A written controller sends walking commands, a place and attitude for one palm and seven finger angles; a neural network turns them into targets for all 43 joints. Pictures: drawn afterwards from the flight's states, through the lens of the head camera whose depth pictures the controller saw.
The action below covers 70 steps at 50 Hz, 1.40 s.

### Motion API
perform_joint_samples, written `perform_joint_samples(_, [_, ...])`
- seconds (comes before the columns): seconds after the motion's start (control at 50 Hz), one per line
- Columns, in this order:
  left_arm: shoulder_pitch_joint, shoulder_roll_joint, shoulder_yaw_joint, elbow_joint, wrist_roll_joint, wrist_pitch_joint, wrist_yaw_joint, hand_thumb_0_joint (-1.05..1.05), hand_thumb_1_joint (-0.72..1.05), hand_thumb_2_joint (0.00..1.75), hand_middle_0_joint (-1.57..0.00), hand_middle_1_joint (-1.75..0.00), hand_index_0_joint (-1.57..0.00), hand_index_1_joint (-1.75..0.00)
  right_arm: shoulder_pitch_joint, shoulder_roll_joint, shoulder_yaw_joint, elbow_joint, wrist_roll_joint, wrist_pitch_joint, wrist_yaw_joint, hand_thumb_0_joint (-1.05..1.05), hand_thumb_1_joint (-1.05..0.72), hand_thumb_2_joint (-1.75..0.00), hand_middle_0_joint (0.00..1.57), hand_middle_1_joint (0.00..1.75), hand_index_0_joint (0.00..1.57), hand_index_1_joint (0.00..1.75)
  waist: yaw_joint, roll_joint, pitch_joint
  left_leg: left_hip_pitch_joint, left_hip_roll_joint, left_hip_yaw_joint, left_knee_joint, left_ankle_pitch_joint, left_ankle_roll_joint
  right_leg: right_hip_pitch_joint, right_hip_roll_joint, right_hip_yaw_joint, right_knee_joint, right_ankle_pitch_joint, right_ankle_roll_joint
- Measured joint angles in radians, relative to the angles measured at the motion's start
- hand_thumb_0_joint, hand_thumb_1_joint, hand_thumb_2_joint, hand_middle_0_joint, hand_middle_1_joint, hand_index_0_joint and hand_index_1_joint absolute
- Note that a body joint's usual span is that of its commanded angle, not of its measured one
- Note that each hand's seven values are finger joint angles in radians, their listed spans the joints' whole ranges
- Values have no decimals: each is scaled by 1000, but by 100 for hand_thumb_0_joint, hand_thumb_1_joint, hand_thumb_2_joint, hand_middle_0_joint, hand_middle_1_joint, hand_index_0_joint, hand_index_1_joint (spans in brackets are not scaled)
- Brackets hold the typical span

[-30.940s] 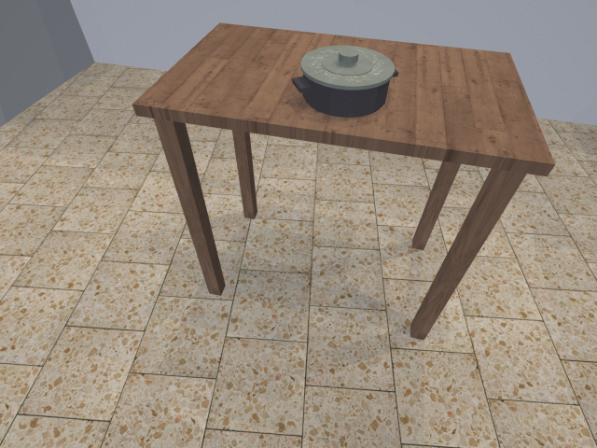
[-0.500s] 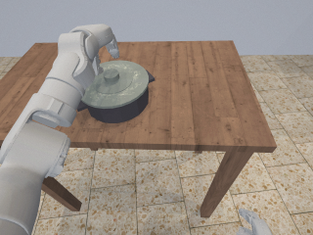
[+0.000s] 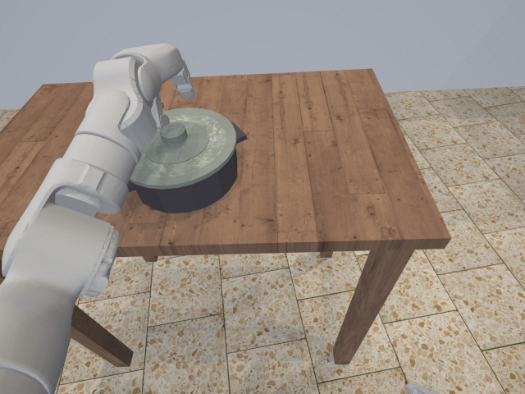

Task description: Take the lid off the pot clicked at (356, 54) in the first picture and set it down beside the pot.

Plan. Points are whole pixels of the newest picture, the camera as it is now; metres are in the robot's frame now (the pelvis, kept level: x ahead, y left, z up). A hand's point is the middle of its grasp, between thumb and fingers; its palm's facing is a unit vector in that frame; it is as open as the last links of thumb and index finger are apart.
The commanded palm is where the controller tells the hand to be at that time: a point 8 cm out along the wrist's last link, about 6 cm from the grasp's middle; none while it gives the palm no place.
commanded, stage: lower the open fingers around the knob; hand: left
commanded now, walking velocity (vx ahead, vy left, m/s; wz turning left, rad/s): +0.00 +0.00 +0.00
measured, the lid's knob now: (173, 133) +0.49 +0.15 +0.15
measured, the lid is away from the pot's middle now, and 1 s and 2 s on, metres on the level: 0.00 0.00 0.00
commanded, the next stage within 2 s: close the fingers and squeeze the knob in 0.94 s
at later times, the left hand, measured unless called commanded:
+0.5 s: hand (162, 123) +0.46 +0.14 +0.20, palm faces -0.33 -0.11 -0.94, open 10.0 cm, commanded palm +0.45 +0.15 +0.25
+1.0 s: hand (168, 131) +0.46 +0.14 +0.18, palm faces -0.35 -0.10 -0.93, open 10.0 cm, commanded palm +0.45 +0.15 +0.23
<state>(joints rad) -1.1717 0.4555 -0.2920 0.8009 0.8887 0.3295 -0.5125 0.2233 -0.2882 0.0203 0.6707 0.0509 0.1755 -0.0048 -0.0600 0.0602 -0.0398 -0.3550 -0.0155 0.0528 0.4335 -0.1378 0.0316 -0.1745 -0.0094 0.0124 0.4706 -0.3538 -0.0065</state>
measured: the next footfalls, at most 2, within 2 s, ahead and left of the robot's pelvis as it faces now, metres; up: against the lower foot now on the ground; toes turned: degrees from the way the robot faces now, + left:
none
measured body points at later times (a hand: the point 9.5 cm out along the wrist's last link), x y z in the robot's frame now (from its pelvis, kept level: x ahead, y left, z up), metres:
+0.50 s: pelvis +0.00 +0.00 +0.00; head +0.02 -0.02 +0.45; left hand +0.47 +0.15 +0.25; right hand +0.13 -0.25 -0.12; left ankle +0.05 +0.11 -0.74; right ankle -0.07 -0.12 -0.74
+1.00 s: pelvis +0.00 +0.00 +0.00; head +0.02 -0.02 +0.45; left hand +0.48 +0.14 +0.23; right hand +0.09 -0.26 -0.13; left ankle +0.05 +0.11 -0.74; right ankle -0.07 -0.12 -0.74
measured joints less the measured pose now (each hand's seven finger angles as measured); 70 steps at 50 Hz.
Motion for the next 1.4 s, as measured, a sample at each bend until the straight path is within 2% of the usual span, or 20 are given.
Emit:
perform_joint_samples(0.08, [-7, 8, -5, 12, 5, -1, 1, 0, -39, 171, -88, -8, -88, -8, -7, -3, -3, -4, 0, -7, -4, 1, -91, -90, 20, 30, 19, 30, -1, -6, 1, -3, 2, -2, 2, 1, -1, -1, 2, -2, -1, 1, -1])
perform_joint_samples(0.2, [-23, 2, -17, 47, -14, 45, -14, 0, -39, 171, -88, -8, -88, -8, -19, -6, -4, -4, 0, -22, -3, 1, -91, -90, 20, 30, 19, 30, 3, -12, -3, -4, 2, -8, 0, 2, -1, 2, 3, -7, -7, 4, -2])
perform_joint_samples(0.3, [-26, -19, -33, 71, -15, 61, -20, 0, -39, 171, -88, -8, -88, -8, -35, -4, 0, 0, 0, -23, -3, 1, -91, -90, 20, 30, 19, 30, 5, -15, -4, -9, -1, -14, 9, -1, -1, 3, 2, -14, -6, 2, -1])
perform_joint_samples(0.38, [-25, -32, -48, 69, -17, 56, -19, 0, -39, 171, -88, -8, -88, -8, -44, 2, 2, -1, -2, -25, -5, 1, -91, -90, 20, 30, 20, 30, 6, -17, -3, -16, -3, -16, 12, -1, 0, -4, 0, -16, -1, 0, 0])
perform_joint_samples(0.54, [-36, -63, -35, 124, -9, 39, -5, 0, -39, 171, -88, -8, -88, -8, -45, 16, 10, 5, -8, -19, -6, 1, -90, -90, 20, 30, 20, 30, 2, -17, -8, -27, -4, -13, 17, -4, 2, -16, -1, -13, 5, -2, 2])
perform_joint_samples(0.86, [-3, -52, -12, 146, -4, 10, 17, 0, -39, 171, -89, -8, -88, -8, 25, 6, -7, 21, -12, -7, -7, 1, -90, -90, 20, 30, 20, 30, -15, -16, -20, -33, 2, 2, 20, -12, 5, -25, 1, 3, 0, 0, 5])
perform_joint_samples(1.06, [24, -59, -25, 115, -9, 18, 25, 0, -39, 171, -86, -7, -88, -8, 7, 3, -5, 11, -7, -7, -11, 1, -91, -90, 20, 30, 20, 30, -12, -18, -18, -24, 4, 0, 18, -8, 4, -16, 4, 2, 0, 3, 3])
perform_joint_samples(1.1, [13, -63, -31, 129, -10, 19, 22, 0, -36, 165, -82, -11, -85, -13, -3, 6, -3, 10, -7, -8, -13, 1, -91, -90, 20, 30, 20, 30, -12, -19, -17, -25, 4, -3, 18, -6, 3, -17, 5, 0, 1, 4, 2])
perform_joint_samples(1.26, [-7, -72, -36, 171, -7, 16, 14, 0, -18, 124, -63, -50, -64, -51, -21, 17, 4, 7, -11, -12, -18, 1, -90, -90, 20, 30, 20, 30, -7, -19, -19, -30, 4, -8, 19, -1, 1, -22, 6, -5, 6, 4, 0])
perform_joint_samples(1.4, [-18, -67, -39, 184, -8, 9, 9, 0, -6, 109, -57, -72, -58, -73, -15, 18, 3, 11, -12, -10, -19, 1, -90, -90, 20, 30, 20, 30, -8, -20, -19, -34, 4, -11, 22, -3, 1, -24, 7, -8, 7, 3, 0])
